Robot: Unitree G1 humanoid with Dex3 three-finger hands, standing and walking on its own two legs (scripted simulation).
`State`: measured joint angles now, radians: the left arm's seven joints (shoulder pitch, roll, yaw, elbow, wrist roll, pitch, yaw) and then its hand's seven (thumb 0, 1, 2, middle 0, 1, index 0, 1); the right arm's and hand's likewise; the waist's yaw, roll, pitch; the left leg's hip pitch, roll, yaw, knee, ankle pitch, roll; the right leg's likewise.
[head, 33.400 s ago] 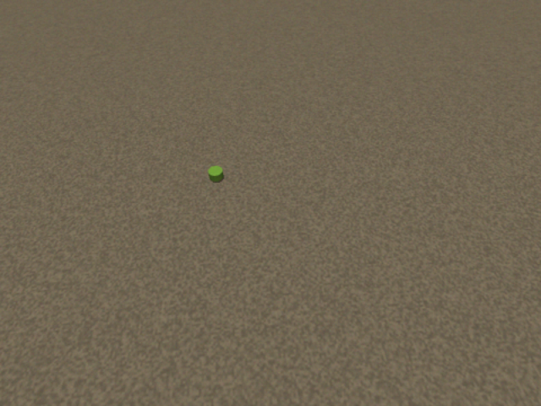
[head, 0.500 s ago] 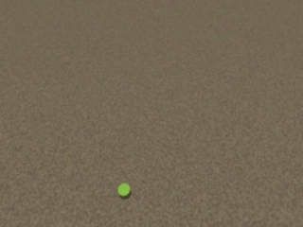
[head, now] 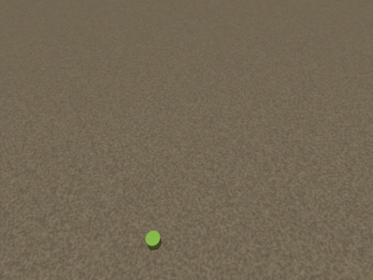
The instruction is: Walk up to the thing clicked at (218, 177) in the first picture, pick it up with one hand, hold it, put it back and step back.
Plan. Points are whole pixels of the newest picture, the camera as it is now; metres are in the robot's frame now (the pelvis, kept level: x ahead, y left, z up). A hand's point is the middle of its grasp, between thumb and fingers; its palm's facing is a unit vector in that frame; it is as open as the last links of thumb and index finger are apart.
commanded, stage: stand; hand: left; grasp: from above
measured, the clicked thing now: (153, 239) +0.45 +0.22 -0.76
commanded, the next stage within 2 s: step back in 1.48 s
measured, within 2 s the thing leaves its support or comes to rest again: neither
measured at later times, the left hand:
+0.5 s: hand out of the picture +0.07 +0.23 -0.16, palm faces +0.01 -0.94 -0.33, open 7.4 cm
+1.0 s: hand out of the picture +0.08 +0.23 -0.16, palm faces -0.01 -0.94 -0.34, open 7.4 cm
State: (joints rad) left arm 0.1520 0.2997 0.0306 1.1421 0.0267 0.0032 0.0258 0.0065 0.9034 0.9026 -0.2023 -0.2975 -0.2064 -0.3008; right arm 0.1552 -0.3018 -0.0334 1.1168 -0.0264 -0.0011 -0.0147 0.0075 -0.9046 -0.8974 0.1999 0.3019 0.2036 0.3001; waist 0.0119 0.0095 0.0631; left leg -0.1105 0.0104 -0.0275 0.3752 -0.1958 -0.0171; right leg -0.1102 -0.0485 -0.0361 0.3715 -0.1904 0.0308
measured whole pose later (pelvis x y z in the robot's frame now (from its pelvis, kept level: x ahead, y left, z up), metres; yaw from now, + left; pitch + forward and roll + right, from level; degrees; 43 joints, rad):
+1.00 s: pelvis +0.01 -0.02 +0.00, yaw -1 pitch -3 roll +0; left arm 0.11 0.33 0.02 1.15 0.01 -0.01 0.01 0.01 0.90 0.90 -0.20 -0.30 -0.21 -0.30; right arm 0.14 -0.33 -0.01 1.14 -0.02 -0.01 0.00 0.01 -0.90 -0.90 0.20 0.30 0.20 0.30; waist 0.00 0.01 0.06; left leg -0.10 0.04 -0.03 0.33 -0.18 -0.04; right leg -0.12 -0.02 -0.03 0.35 -0.18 0.01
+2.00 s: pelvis -0.07 +0.03 -0.01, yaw -4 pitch -1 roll -1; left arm 0.06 0.40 0.06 0.89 0.01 0.06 0.03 0.01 0.90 0.90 -0.20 -0.30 -0.21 -0.30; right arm 0.13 -0.35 -0.04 0.91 -0.03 0.02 -0.02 0.01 -0.90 -0.90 0.20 0.30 0.21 0.30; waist -0.02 -0.04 0.20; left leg -0.31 -0.01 0.02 0.59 -0.26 0.05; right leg -0.44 0.11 0.14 1.14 -0.53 0.01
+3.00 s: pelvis -0.37 +0.01 -0.03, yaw -5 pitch -3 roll -1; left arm 0.22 0.37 0.07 0.86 0.03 0.04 -0.01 0.01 0.90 0.90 -0.20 -0.30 -0.21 -0.30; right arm 0.08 -0.40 -0.05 0.82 -0.02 0.05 -0.01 0.01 -0.90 -0.90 0.20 0.30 0.21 0.30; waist 0.02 0.04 0.17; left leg -0.50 0.02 -0.07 0.78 -0.35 -0.01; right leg -0.24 0.03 0.03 0.69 -0.41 -0.01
